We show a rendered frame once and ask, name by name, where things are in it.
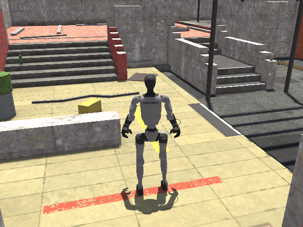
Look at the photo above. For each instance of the robot right upper arm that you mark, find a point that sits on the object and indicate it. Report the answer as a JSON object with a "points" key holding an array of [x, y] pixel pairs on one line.
{"points": [[168, 108]]}

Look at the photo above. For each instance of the right robot shin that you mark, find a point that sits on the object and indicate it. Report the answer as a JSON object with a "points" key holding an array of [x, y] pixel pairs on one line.
{"points": [[163, 165]]}

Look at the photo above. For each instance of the robot right thigh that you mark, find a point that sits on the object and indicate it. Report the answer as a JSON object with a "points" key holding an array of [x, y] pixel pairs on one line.
{"points": [[163, 138]]}

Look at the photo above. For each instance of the robot left forearm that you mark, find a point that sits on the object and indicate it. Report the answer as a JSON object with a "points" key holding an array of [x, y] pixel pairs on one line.
{"points": [[127, 123]]}

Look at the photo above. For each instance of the robot left hand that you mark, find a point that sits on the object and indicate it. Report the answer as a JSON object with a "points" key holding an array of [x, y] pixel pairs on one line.
{"points": [[126, 131]]}

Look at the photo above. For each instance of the robot right forearm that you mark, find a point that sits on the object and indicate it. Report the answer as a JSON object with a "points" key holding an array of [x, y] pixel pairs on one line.
{"points": [[174, 123]]}

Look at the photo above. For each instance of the robot right hand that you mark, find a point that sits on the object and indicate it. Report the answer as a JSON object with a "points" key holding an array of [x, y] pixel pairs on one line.
{"points": [[175, 131]]}

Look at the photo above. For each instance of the robot left upper arm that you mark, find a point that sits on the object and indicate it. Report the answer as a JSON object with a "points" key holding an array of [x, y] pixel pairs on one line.
{"points": [[133, 106]]}

